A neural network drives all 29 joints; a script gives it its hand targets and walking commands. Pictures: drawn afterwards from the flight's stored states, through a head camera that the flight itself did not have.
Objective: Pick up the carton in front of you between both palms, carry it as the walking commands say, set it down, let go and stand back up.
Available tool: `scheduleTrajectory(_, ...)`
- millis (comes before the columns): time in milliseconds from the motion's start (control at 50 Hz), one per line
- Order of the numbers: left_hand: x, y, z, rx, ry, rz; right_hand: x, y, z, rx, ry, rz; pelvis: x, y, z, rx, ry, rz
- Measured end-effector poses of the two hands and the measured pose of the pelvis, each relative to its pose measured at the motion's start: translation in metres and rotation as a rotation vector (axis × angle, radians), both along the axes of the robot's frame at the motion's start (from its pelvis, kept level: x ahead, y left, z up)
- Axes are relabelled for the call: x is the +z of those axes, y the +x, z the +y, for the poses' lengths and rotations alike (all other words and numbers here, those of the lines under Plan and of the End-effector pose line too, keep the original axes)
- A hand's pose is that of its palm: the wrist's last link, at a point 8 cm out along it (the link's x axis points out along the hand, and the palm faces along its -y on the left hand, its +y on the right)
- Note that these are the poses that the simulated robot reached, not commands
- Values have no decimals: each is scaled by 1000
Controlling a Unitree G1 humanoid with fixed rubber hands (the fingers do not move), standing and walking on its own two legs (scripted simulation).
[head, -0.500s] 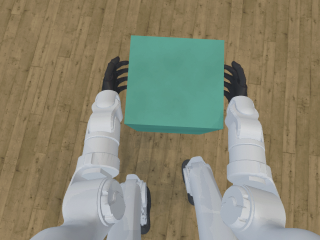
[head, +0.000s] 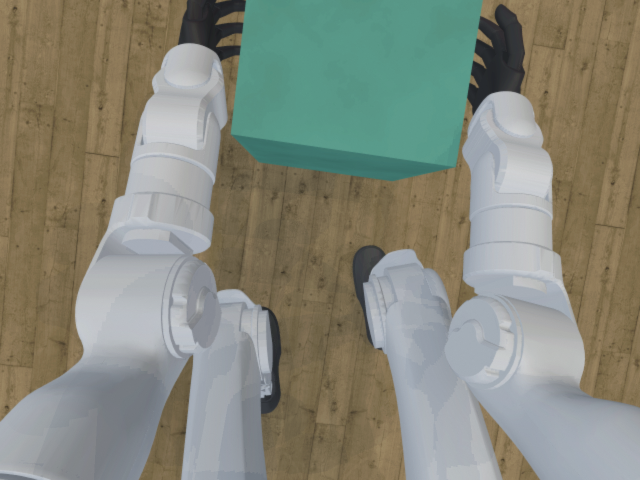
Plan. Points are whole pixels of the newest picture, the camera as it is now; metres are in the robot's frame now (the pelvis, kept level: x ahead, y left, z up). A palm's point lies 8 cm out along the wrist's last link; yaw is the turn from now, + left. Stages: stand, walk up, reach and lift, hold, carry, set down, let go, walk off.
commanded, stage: set down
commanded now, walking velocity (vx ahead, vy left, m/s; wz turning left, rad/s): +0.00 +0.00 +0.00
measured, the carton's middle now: (344, 81) +0.52 -0.11 -0.21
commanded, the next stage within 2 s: none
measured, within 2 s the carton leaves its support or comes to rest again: rests again in 1.20 s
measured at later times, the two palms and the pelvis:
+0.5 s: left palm (245, 61) +0.59 +0.00 -0.25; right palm (476, 93) +0.48 -0.28 -0.23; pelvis +0.00 +0.01 -0.07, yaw -2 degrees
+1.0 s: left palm (241, 75) +0.58 +0.01 -0.27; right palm (470, 99) +0.48 -0.28 -0.24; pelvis +0.00 +0.02 -0.09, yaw -2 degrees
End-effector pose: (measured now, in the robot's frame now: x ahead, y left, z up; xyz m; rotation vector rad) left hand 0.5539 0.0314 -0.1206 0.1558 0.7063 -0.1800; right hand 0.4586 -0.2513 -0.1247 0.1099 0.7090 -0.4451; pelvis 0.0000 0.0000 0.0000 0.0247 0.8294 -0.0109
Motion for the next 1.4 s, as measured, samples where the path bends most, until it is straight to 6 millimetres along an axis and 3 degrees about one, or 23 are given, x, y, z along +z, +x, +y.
scheduleTrajectory(240,-77,20,-15,-65,24,18,-74,9,-12,-22,-10,33,-43,-6,3,11,-14,-35)
scheduleTrajectory(360,-109,29,-27,-103,24,27,-92,19,-27,-9,-22,48,-61,-3,7,5,-27,-43)
scheduleTrajectory(460,-124,32,-32,-114,16,33,-101,23,-33,0,-27,55,-70,2,8,11,-36,-56)
scheduleTrajectory(720,-139,27,-17,-113,18,54,-111,25,-22,37,-11,74,-79,3,13,28,-53,-42)
scheduleTrajectory(1400,-153,20,-29,-181,-99,23,-133,18,-43,34,-29,119,-91,-2,13,28,-76,-119)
